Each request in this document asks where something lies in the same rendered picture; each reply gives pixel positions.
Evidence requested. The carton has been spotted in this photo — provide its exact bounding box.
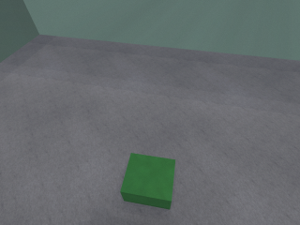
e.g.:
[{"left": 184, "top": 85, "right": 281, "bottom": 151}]
[{"left": 120, "top": 153, "right": 175, "bottom": 210}]

